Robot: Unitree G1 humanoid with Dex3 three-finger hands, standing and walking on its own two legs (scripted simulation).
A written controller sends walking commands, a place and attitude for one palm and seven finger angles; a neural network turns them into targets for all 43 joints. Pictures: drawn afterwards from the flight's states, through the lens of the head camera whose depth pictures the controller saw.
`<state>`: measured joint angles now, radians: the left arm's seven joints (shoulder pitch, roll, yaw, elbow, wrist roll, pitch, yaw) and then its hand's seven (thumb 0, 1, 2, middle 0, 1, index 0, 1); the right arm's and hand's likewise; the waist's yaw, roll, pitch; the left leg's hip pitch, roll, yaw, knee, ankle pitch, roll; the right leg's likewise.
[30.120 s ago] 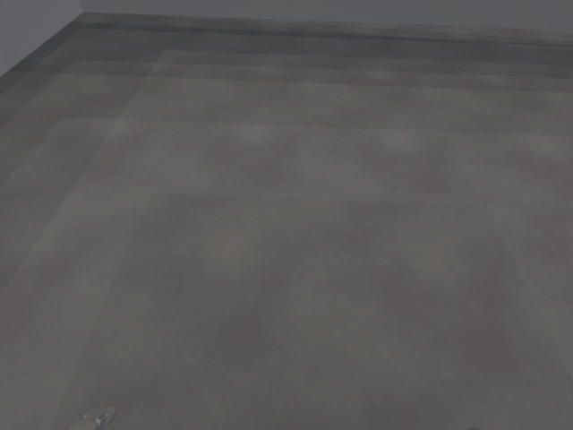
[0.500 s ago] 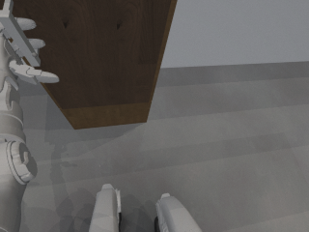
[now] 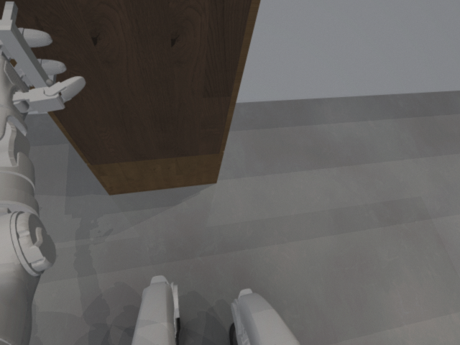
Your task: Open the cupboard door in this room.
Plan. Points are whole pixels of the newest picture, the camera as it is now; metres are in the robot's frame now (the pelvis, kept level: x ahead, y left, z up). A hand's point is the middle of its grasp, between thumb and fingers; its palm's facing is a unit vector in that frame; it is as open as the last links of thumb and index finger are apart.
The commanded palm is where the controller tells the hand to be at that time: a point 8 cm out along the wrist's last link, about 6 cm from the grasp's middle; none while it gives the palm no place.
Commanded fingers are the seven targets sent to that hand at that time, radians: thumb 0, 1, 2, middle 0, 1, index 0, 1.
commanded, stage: close the thumb around the handle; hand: left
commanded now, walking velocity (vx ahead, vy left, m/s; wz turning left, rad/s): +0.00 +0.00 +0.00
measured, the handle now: (32, 57) +0.56 +0.28 +0.08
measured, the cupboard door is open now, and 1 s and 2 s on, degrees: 0 19 47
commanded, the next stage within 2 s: pull the door open along its arc in 0.30 s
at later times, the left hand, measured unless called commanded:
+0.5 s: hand (50, 86) +0.51 +0.25 +0.08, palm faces +0.11 -0.99 +0.00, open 5.4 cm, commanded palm +0.49 +0.28 +0.07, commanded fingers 0.00 0.90 0.90 -0.40 -1.35 -0.40 -1.35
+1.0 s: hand (71, 145) +0.41 +0.20 +0.08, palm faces +0.27 -0.96 +0.08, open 5.7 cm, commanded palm +0.35 +0.24 +0.07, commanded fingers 0.00 0.90 0.90 -0.40 -1.35 -0.40 -1.35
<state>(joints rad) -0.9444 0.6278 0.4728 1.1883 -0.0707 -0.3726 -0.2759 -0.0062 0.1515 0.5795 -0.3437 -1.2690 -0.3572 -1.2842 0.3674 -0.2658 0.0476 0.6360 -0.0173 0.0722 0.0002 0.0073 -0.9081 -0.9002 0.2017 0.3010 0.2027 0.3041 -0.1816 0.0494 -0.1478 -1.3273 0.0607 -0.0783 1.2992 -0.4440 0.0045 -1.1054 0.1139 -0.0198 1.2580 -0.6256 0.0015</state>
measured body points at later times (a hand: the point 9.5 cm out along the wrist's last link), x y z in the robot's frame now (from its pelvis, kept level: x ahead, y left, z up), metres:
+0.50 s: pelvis +0.00 +0.00 +0.00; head +0.14 +0.04 +0.43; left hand +0.50 +0.30 +0.08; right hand +0.03 -0.27 -0.10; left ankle +0.07 +0.11 -0.61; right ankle -0.02 -0.13 -0.61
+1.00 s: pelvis +0.02 +0.00 +0.03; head +0.11 +0.01 +0.47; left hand +0.39 +0.26 +0.08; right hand +0.13 -0.26 -0.08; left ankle +0.07 +0.11 -0.61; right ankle -0.02 -0.13 -0.61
